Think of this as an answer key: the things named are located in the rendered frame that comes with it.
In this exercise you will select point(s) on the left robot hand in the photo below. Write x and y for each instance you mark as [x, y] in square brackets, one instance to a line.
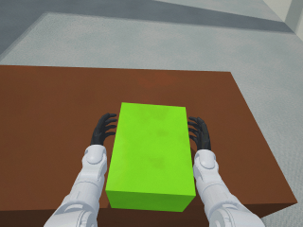
[99, 133]

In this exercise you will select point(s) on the left robot upper arm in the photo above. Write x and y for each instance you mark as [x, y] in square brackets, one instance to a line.
[81, 218]

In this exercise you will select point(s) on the right robot hand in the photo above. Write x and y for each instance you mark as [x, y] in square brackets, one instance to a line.
[202, 139]

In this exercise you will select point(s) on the carton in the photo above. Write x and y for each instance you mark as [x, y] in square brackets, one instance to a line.
[151, 166]

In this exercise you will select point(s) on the robot right forearm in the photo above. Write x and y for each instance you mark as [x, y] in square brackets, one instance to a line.
[211, 188]

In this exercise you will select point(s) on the right robot upper arm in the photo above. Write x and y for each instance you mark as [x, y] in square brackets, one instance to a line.
[227, 217]

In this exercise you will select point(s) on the pedestal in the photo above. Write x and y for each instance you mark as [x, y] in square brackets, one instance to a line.
[48, 115]

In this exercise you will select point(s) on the robot left forearm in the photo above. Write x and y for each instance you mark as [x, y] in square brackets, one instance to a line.
[87, 188]

